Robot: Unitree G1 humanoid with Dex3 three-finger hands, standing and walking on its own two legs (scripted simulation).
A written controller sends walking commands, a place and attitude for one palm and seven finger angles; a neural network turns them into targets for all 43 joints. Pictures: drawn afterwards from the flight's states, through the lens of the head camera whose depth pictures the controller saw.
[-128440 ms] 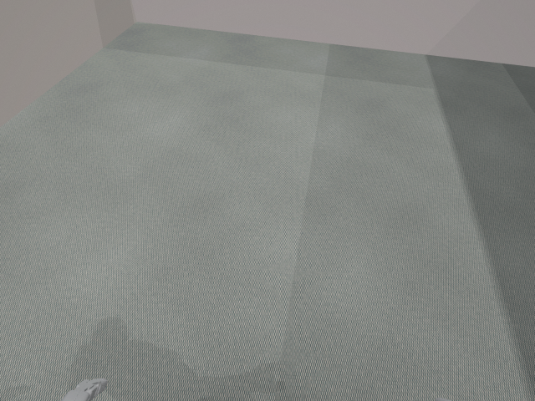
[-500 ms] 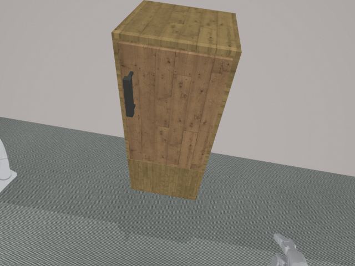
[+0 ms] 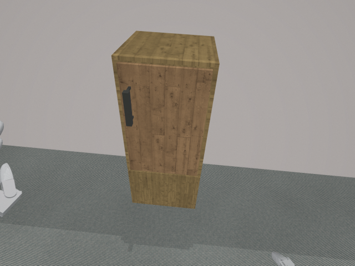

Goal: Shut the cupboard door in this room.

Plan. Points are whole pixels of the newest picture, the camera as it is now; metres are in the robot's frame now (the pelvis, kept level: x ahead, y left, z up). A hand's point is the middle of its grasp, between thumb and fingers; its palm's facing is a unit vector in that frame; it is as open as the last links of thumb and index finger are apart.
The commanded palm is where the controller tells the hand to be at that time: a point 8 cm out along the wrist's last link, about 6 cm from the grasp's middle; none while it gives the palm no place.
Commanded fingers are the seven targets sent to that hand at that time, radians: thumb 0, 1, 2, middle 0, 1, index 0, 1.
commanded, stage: stop stepping back and stand still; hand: left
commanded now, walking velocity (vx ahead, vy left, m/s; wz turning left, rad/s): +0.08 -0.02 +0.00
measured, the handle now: (129, 106) +0.74 +0.23 +0.01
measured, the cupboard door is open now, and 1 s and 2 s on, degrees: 0 0 0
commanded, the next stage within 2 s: let the arm hang, fingers relaxed in 1.04 s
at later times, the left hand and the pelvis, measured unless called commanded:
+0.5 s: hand (24, 193) +0.18 +0.27 +0.18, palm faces +0.44 -0.77 -0.46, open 7.4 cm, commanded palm +0.14 +0.29 +0.19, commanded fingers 0.00 0.90 0.90 -0.20 -0.30 -0.20 -0.30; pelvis -0.01 +0.00 +0.01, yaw -2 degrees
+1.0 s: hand (50, 172) +0.24 +0.25 +0.17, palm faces +0.37 -0.78 -0.50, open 7.4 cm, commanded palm +0.19 +0.29 +0.19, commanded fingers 0.00 0.90 0.90 -0.20 -0.30 -0.20 -0.30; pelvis +0.03 -0.01 +0.01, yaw -3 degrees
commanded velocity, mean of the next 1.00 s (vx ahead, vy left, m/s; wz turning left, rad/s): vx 0.01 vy -0.03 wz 0.00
